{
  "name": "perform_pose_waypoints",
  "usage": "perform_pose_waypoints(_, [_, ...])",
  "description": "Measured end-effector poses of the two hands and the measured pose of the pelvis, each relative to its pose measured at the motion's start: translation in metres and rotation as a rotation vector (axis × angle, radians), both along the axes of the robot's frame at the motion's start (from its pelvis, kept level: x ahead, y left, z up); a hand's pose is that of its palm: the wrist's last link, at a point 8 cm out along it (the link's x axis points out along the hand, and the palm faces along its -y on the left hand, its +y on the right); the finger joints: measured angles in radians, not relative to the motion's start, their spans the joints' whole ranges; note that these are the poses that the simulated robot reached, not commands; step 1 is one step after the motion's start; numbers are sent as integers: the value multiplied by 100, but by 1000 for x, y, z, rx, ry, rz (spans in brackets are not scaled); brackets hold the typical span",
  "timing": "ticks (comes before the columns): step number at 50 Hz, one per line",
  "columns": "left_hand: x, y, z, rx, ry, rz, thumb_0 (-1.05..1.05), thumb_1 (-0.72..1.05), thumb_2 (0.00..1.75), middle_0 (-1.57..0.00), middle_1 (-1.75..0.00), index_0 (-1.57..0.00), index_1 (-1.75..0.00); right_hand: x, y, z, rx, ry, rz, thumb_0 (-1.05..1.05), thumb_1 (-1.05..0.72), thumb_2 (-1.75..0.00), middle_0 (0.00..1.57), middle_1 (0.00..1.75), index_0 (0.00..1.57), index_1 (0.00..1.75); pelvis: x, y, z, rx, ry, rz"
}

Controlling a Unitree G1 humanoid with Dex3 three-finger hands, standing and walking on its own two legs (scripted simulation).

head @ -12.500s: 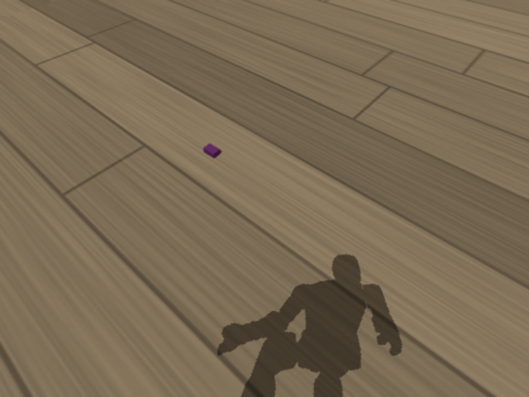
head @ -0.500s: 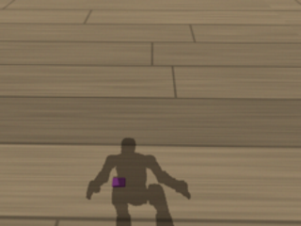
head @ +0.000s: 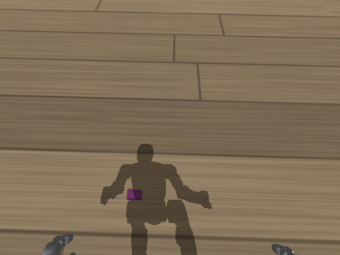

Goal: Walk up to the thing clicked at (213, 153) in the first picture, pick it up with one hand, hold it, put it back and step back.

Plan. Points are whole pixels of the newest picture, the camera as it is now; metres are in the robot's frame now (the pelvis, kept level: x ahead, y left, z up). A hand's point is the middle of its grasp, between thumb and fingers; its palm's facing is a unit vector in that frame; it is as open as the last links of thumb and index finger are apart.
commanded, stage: rise first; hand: left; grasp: from above
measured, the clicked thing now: (134, 194) +0.50 +0.21 -0.76
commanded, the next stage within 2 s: none
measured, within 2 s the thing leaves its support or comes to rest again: neither
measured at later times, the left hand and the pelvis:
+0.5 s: hand out of the picture +0.13 +0.26 -0.20, palm faces -0.10 -0.91 -0.41, open 11.8 cm; pelvis -0.01 +0.01 -0.06, yaw +0 degrees
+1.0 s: hand (86, 246) +0.18 +0.28 -0.31, palm faces -0.36 -0.71 -0.60, open 12.0 cm; pelvis -0.03 +0.00 -0.17, yaw +0 degrees
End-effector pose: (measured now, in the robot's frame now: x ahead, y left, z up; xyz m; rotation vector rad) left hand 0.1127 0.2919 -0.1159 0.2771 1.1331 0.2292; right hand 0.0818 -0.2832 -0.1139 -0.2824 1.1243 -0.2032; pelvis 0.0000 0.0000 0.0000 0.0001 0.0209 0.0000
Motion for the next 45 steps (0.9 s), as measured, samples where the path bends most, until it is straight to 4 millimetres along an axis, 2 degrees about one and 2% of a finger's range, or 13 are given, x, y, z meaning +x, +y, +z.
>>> perform_pose_waypoints(4, [29,2,-7,-4,-34,-39,0,64,84,-26,-54,-25,-54,2,13,-5,22,-46,2,1,-88,-89,20,30,20,30,-7,-2,-9,-1,60,-5])
perform_pose_waypoints(7, [39,3,-8,14,-42,-80,0,46,80,-28,-65,-28,-64,2,22,-8,42,-73,-15,1,-87,-88,20,30,20,30,-7,-1,-14,-2,80,-11])
perform_pose_waypoints(13, [34,5,-15,49,20,-105,0,8,74,-36,-74,-35,-73,9,32,-14,68,-124,-12,1,-87,-88,20,30,20,30,-5,3,-23,-8,117,-9])
perform_pose_waypoints(18, [25,7,-31,65,31,-109,0,-10,71,-41,-73,-40,-74,23,33,-23,54,-184,18,1,-89,-89,20,30,20,30,-6,5,-40,-13,164,-6])
perform_pose_waypoints(29, [14,9,-49,99,19,-160,0,-17,65,-49,-69,-46,-71,58,36,-38,22,-298,69,2,-91,-90,20,30,20,30,-7,5,-71,-25,233,4])
perform_pose_waypoints(36, [12,9,-59,123,29,-189,0,-17,64,-50,-69,-48,-70,72,42,-47,20,-352,96,2,-92,-90,20,30,20,30,-8,4,-85,-32,273,9])
perform_pose_waypoints(41, [22,12,-76,166,36,-250,0,-19,65,-48,-70,-46,-71,76,42,-63,20,-367,119,1,-93,-90,20,30,20,30,-11,3,-102,-33,316,11])
perform_pose_waypoints(45, [39,17,-103,229,26,-344,0,-20,66,-47,-71,-45,-72,74,37,-89,18,-358,142,1,-92,-90,20,30,20,30,-17,2,-126,-30,373,11])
